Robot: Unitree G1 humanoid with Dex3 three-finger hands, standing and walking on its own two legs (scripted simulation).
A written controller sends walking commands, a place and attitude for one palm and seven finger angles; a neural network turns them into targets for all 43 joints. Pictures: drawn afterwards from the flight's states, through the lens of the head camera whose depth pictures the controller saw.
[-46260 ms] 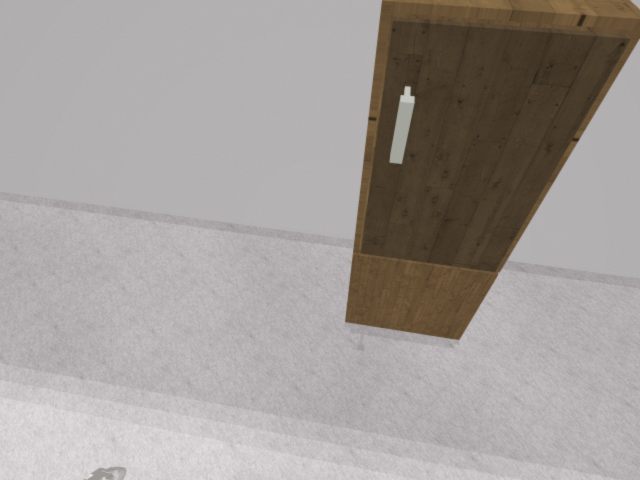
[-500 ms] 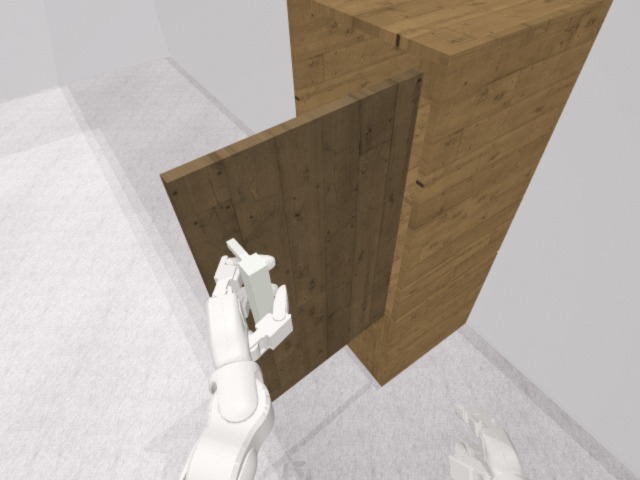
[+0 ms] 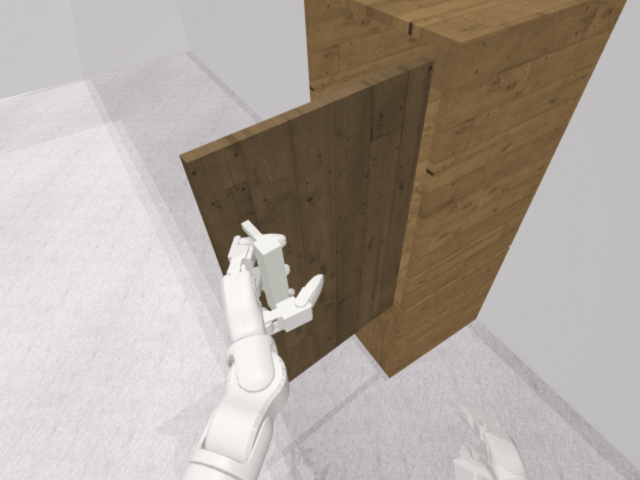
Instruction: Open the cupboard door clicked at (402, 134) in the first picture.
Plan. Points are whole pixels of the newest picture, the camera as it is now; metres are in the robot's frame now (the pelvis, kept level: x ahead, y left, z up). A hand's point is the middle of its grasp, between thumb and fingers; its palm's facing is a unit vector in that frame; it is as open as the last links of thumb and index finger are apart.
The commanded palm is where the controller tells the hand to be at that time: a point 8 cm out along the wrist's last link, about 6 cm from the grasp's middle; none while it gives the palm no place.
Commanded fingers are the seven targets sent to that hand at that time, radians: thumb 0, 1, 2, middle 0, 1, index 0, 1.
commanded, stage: open thumb and fingers to let go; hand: left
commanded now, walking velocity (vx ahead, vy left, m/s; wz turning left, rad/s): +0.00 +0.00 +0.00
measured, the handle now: (265, 267) +0.36 +0.10 +0.09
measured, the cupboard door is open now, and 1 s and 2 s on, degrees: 95 100 99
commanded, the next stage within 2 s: slide the hand sideways off the handle in 0.48 s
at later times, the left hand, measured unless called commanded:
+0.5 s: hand (291, 292) +0.32 +0.06 +0.09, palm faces +0.28 -0.96 -0.02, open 14.9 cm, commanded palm +0.27 +0.10 +0.09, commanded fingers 0.00 -0.50 0.30 -0.15 -0.30 -0.15 -0.30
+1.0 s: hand (292, 329) +0.26 +0.05 +0.09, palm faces -0.13 -0.99 +0.01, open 16.3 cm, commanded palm +0.24 +0.12 +0.09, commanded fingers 0.00 -0.50 0.30 -0.15 -0.30 -0.15 -0.30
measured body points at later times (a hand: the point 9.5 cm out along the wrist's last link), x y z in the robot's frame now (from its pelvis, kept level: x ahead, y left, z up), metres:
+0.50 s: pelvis -0.01 +0.02 +0.00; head -0.01 +0.01 +0.45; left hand +0.29 +0.11 +0.10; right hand +0.16 -0.18 -0.11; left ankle -0.02 +0.14 -0.72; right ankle +0.04 -0.09 -0.72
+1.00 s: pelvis -0.01 +0.02 +0.00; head -0.01 +0.00 +0.45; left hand +0.27 +0.11 +0.10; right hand +0.16 -0.19 -0.09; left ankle -0.02 +0.14 -0.72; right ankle +0.04 -0.09 -0.72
